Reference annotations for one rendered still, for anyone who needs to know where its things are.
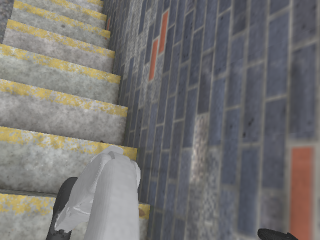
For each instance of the stairs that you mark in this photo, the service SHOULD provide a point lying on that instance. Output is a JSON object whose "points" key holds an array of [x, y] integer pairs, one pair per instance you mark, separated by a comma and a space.
{"points": [[58, 109]]}

